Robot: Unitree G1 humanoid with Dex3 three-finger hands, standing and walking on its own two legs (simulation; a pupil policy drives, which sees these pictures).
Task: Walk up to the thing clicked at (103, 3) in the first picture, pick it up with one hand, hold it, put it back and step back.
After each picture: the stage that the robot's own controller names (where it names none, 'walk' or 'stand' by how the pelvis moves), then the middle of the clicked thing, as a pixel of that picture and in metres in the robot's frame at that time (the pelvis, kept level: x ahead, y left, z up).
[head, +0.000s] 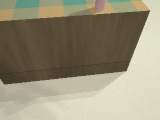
stand; out of the picture +1.02 -0.12 +0.05
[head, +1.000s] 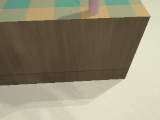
rise first; out of the picture +0.91 -0.01 +0.07
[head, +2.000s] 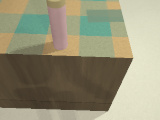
walk; (58, 24) +0.58 +0.16 +0.06
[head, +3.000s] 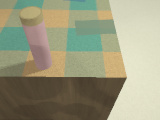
walk; (38, 42) +0.47 +0.16 +0.08
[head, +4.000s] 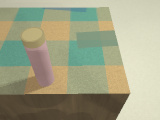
stand; (40, 60) +0.41 +0.17 +0.05
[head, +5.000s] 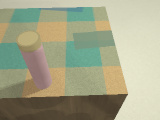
stand; (37, 63) +0.40 +0.18 +0.04
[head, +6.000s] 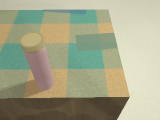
stand; (39, 64) +0.40 +0.17 +0.04
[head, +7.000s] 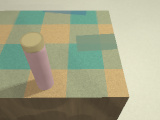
stand; (39, 64) +0.41 +0.17 +0.04
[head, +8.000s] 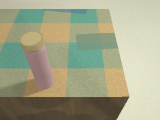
rise first; (39, 64) +0.41 +0.17 +0.04
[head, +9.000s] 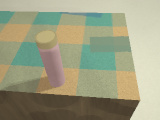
rise first; (52, 61) +0.42 +0.15 +0.05
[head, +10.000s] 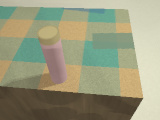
go down; (54, 58) +0.42 +0.15 +0.05
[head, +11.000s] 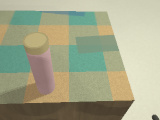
go down; (42, 67) +0.39 +0.13 +0.06
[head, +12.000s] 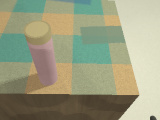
close in; (44, 58) +0.40 +0.13 +0.07
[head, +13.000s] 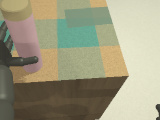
close; (25, 40) +0.44 +0.15 +0.11
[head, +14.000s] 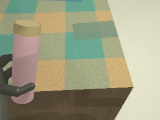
lift; (25, 64) +0.36 +0.17 +0.11
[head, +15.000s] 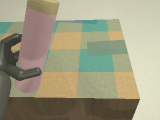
lift; (34, 47) +0.32 +0.14 +0.24
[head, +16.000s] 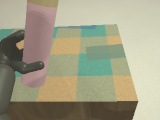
hold; (38, 42) +0.33 +0.12 +0.26
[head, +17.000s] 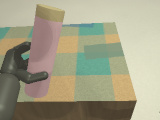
hold; (43, 53) +0.33 +0.12 +0.22
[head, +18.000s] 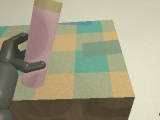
crouch; (40, 44) +0.36 +0.12 +0.23
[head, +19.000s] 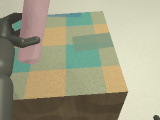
lower; (33, 22) +0.45 +0.13 +0.22
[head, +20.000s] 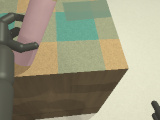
lower; (34, 27) +0.48 +0.12 +0.11
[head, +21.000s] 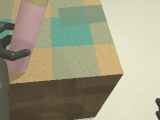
lower; (25, 34) +0.47 +0.14 +0.10
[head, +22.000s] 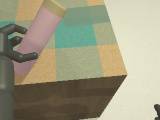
lower; (36, 38) +0.46 +0.11 +0.09
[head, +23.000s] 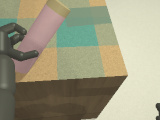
lower; (38, 37) +0.46 +0.11 +0.09
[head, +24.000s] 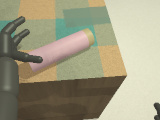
withdraw; (61, 49) +0.47 +0.04 +0.01
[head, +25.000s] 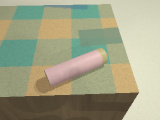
sink last; (76, 66) +0.44 +0.03 -0.01
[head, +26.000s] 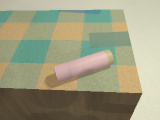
stand; (83, 65) +0.46 +0.03 -0.01
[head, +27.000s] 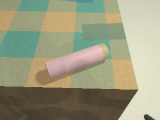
stand; (77, 60) +0.45 +0.03 -0.01
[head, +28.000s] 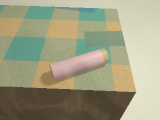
stand; (79, 63) +0.47 +0.03 -0.03
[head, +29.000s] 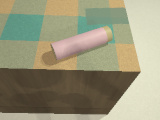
walk; (82, 42) +0.52 +0.00 -0.02
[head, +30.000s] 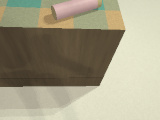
walk; (77, 6) +0.75 +0.05 -0.03
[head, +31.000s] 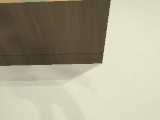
walk; out of the picture +1.11 +0.11 -0.03
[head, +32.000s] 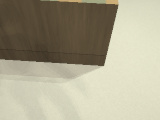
stand; out of the picture +1.17 +0.01 -0.04
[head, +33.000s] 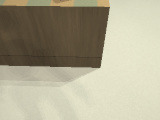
stand; out of the picture +1.17 +0.05 -0.05
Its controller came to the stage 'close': yes
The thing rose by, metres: 0.20
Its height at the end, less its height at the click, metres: -0.09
